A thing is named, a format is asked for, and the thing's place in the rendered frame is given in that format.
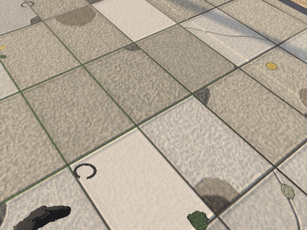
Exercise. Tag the left robot hand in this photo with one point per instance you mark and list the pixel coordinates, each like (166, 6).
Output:
(41, 216)

